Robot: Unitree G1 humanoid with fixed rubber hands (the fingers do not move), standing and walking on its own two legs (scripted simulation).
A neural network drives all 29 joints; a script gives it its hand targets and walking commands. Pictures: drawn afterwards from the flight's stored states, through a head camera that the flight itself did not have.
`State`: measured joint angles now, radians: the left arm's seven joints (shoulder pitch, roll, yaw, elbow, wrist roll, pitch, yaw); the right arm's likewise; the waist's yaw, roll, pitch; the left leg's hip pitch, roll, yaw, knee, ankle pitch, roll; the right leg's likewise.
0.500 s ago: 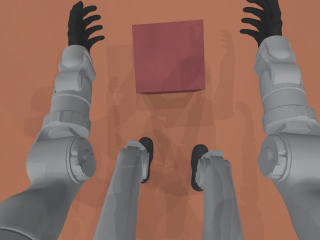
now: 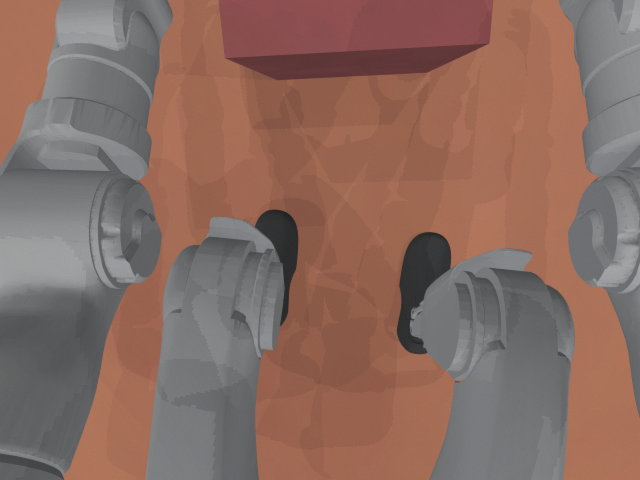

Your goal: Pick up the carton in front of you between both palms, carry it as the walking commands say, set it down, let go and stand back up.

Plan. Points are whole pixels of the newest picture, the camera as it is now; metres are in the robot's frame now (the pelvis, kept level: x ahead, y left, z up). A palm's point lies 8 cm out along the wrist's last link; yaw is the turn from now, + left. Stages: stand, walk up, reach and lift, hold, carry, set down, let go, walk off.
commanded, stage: reach and lift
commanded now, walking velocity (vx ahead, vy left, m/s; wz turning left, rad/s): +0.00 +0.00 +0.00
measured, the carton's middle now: out of the picture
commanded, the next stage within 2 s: none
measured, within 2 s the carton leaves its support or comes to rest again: leaves its support in 0.98 s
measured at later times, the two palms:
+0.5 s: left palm out of the picture +0.54 +0.21 -0.20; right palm out of the picture +0.59 -0.12 -0.19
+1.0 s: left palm out of the picture +0.55 +0.20 -0.19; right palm out of the picture +0.58 -0.11 -0.19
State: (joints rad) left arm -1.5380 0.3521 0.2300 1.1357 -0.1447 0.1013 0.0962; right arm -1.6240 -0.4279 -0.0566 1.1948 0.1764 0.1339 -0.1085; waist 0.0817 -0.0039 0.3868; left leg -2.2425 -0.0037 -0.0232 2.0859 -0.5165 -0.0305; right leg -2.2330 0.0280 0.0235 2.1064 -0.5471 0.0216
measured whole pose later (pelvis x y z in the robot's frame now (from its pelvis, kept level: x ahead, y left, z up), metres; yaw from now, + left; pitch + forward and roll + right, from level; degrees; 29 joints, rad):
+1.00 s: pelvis +0.01 +0.00 -0.03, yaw +1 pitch +37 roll +2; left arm -1.45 0.29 0.22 0.96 -0.11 0.26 0.10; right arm -1.50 -0.26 -0.20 0.97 0.04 0.24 -0.11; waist 0.07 -0.01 0.37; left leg -2.28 0.00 -0.02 2.19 -0.55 -0.04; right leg -2.28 0.04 0.03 2.22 -0.58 0.02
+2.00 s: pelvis +0.05 +0.00 +0.21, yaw +1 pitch +35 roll +1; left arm -0.74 -0.05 0.39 0.58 0.21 0.43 0.04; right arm -0.75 0.09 -0.43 0.63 -0.18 0.34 -0.05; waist 0.03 -0.02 -0.24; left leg -1.54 -0.04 -0.05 1.42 -0.49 -0.03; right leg -1.53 0.06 0.07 1.45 -0.52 0.02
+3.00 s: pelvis +0.10 +0.01 +0.38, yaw +0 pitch -4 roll +0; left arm -0.28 -0.16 0.24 0.38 0.28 0.65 0.01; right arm -0.26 0.15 -0.28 0.37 -0.28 0.59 0.01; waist -0.01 0.00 -0.01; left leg -0.16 -0.02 -0.05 0.44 -0.22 0.00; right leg -0.15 0.02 0.09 0.44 -0.23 0.02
